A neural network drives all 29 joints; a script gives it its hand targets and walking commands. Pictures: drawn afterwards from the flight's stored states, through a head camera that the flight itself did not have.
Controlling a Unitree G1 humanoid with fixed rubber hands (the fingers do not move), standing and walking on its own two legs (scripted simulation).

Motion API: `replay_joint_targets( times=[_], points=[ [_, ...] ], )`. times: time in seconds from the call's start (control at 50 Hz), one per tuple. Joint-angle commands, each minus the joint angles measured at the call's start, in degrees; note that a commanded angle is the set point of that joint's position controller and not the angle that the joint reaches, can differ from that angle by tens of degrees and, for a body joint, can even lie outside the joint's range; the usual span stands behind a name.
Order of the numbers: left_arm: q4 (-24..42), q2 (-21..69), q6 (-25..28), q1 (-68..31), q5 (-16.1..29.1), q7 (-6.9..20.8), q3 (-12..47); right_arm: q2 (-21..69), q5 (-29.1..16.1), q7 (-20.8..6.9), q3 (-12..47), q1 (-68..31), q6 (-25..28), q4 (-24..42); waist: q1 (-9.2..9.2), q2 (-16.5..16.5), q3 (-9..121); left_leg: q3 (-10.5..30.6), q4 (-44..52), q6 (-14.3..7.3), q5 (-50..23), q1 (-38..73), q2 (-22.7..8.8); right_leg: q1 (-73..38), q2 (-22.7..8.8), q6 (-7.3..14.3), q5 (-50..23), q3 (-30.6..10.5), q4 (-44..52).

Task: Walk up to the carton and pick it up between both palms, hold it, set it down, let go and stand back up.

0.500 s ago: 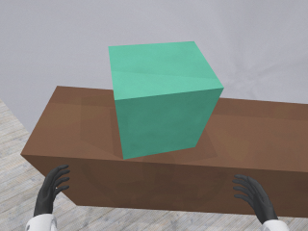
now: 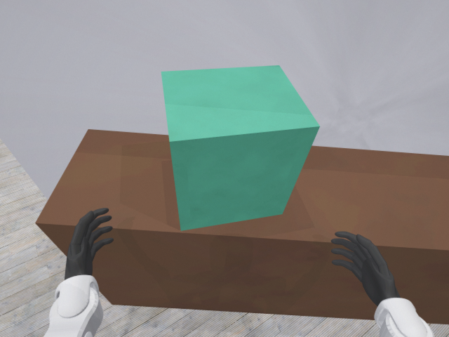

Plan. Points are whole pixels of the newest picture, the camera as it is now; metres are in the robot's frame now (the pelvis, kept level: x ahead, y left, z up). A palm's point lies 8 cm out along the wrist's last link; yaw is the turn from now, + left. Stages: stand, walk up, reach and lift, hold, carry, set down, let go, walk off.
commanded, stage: reach and lift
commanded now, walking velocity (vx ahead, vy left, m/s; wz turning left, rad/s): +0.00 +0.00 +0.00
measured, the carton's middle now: (228, 150) +0.48 +0.01 +0.05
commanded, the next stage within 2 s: none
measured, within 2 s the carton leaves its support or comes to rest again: neither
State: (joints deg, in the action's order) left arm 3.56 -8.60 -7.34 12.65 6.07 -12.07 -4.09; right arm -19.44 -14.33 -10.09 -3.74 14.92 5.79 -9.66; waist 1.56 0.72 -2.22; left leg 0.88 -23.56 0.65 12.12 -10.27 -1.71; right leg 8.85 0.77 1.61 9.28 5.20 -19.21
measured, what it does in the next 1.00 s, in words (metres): stands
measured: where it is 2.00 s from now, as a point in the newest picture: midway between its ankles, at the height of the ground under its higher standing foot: outside the picture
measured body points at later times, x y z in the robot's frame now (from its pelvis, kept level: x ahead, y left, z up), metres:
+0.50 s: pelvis +0.00 +0.00 +0.00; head +0.01 +0.01 +0.45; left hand +0.29 +0.22 +0.09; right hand +0.31 -0.23 +0.09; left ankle +0.01 +0.13 -0.75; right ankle +0.01 -0.10 -0.75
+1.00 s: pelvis +0.00 +0.00 +0.00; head +0.02 +0.01 +0.45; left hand +0.35 +0.23 +0.14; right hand +0.39 -0.22 +0.14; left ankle +0.01 +0.13 -0.75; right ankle +0.01 -0.10 -0.75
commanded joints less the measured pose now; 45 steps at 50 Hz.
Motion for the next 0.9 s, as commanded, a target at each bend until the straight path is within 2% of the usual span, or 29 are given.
replay_joint_targets(
  times=[0.0, 0.08, 0.14, 0.2, 0.28, 0.42, 0.56, 0.62, 0.7, 0.78, 0.88],
  points=[
    [14.7, -5.8, -3.9, -15.7, 4.4, -0.2, 2.0, -14.1, -7.3, 1.8, -3.0, -17.8, -2.7, 14.9, 2.37, 1.3, 10.2, -2.6, 9.7, 0.2, -0.6, -3.3, 1.3, -4.0, -0.1, 0.8, 6.2, -9.7, 3.6],
    [14.6, -5.7, -9.7, -17.4, 3.7, 0.9, -0.6, -14.8, -7.8, 3.4, -2.4, -20.6, -6.1, 15.8, 2.48, 0.9, 12.1, -2.9, 8.5, 0.4, -7.6, -0.6, 1.5, -6.4, -0.1, 0.6, -0.9, -9.2, 3.0],
    [18.6, -5.8, -12.6, -18.1, 3.0, 1.6, -1.6, -15.5, -8.3, 4.5, -2.0, -21.7, -7.8, 17.5, 2.17, -0.1, 15.0, -2.5, 6.7, 1.1, -14.8, 2.4, 1.5, -7.8, 0.8, 0.8, -8.2, -8.3, 1.6],
    [21.4, -6.7, -14.7, -20.2, 2.7, 1.9, -3.1, -15.9, -9.0, 5.4, -1.6, -24.7, -9.4, 18.5, 2.33, -0.7, 16.5, -2.3, 5.5, 1.8, -19.3, 3.7, 1.5, -8.5, 1.1, 0.9, -11.3, -8.1, 1.2],
    [24.7, -7.5, -17.5, -22.7, 3.2, 2.0, -4.0, -16.9, -9.6, 6.1, -1.7, -28.0, -11.9, 18.4, 1.83, -1.9, 17.1, -2.0, 5.0, 2.4, -21.8, 4.4, 1.5, -8.2, 1.5, 1.0, -12.3, -8.0, 1.2],
    [23.6, -8.5, -23.3, -31.3, 4.5, 1.6, -5.7, -18.1, -10.4, 6.1, -1.8, -38.0, -17.2, 15.1, 2.25, -2.7, 17.3, -2.0, 6.4, 2.2, -16.8, 2.1, 1.3, -6.9, 1.4, 0.7, -7.7, -8.4, 1.3],
    [15.6, -8.7, -29.2, -41.1, 3.6, 1.4, -9.0, -20.1, -10.9, 5.1, -1.7, -48.2, -21.7, 5.3, 3.40, -2.9, 15.8, -2.4, 8.1, 1.7, -10.7, -0.7, 1.1, -6.4, 1.3, 0.5, -3.2, -8.6, 1.6],
    [11.2, -8.6, -31.4, -44.2, 2.8, 1.4, -10.5, -20.5, -10.7, 4.8, -1.4, -52.5, -23.2, 1.2, 4.03, -1.8, 15.8, -2.6, 8.6, 1.2, -8.1, -2.3, 1.1, -6.9, 1.0, 0.2, -1.6, -9.0, 1.7],
    [10.0, -9.2, -32.7, -47.2, 2.0, 1.3, -11.9, -20.4, -11.7, 4.7, 0.1, -56.9, -23.6, 0.6, 5.03, -0.4, 19.3, -2.8, 7.8, 0.8, -10.4, -3.0, 1.5, -9.9, 0.8, -0.6, -4.8, -9.4, 0.8],
    [10.9, -10.3, -32.9, -50.6, 2.4, 1.4, -11.9, -21.6, -12.8, 5.1, 0.7, -60.5, -23.6, 0.5, 4.70, -0.2, 23.3, -2.6, 6.3, 1.1, -15.3, -2.7, 2.0, -11.7, 1.0, -0.9, -10.9, -9.1, -0.3],
    [8.5, -11.5, -33.4, -55.8, 2.9, 1.6, -11.6, -22.8, -12.9, 5.5, 0.6, -65.6, -24.3, -3.4, 3.90, -0.5, 24.4, -2.4, 5.9, 1.4, -15.7, -3.4, 2.0, -11.4, 1.2, -0.8, -12.0, -8.8, -0.6]
  ],
)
